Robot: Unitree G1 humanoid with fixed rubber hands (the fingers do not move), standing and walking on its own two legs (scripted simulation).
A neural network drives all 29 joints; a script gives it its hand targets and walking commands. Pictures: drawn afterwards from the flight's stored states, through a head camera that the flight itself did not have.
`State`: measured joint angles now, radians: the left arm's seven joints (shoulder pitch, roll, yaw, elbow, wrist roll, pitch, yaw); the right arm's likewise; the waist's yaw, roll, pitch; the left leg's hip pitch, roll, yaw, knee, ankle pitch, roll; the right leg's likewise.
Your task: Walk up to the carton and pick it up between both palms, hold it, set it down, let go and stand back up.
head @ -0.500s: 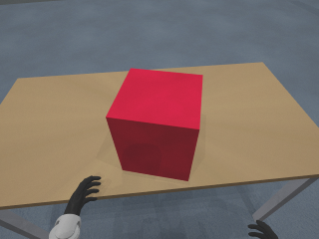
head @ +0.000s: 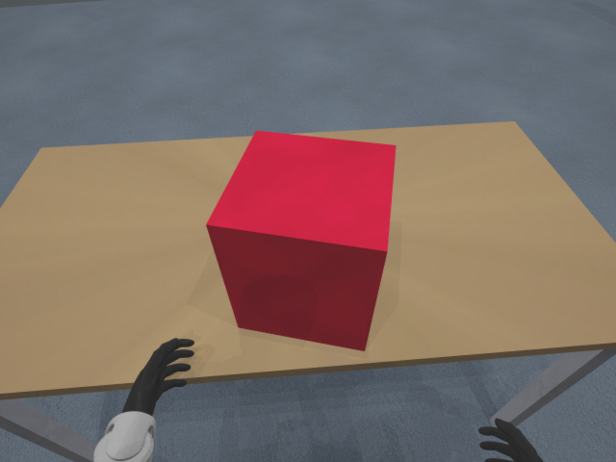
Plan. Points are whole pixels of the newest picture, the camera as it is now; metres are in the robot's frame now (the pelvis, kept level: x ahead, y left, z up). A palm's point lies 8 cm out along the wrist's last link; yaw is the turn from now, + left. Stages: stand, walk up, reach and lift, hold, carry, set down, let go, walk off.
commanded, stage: stand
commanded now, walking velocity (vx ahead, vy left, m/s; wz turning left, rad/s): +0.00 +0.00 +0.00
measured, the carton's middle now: (311, 243) +0.42 +0.01 +0.03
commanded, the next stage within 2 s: none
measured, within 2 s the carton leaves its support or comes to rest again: neither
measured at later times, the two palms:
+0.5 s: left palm (142, 404) +0.20 +0.23 -0.02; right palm out of the picture +0.12 -0.25 -0.08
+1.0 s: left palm (139, 407) +0.20 +0.24 -0.02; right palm out of the picture +0.13 -0.25 -0.08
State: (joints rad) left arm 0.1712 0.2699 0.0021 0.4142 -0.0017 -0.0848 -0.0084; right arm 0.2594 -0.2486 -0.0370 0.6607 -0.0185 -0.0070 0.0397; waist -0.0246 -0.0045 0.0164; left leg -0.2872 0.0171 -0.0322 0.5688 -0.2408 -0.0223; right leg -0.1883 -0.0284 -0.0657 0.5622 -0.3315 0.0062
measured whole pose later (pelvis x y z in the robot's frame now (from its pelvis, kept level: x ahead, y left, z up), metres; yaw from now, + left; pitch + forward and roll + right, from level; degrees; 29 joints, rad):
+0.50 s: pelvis +0.00 +0.00 +0.00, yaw +1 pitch -2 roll -1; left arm 0.16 0.26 0.00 0.42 0.00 -0.08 -0.01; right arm 0.26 -0.25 -0.04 0.65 -0.02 -0.01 0.04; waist -0.03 0.00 0.02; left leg -0.30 0.01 -0.06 0.58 -0.24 -0.02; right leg -0.19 -0.04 -0.09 0.56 -0.33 0.01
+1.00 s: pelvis +0.00 +0.00 +0.00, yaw +3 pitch -2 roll -1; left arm 0.14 0.25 0.00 0.42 0.00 -0.08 -0.01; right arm 0.25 -0.25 -0.04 0.64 -0.01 -0.01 0.04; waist -0.03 0.00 0.02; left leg -0.32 -0.01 -0.08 0.58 -0.23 -0.02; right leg -0.19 -0.05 -0.11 0.57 -0.34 0.01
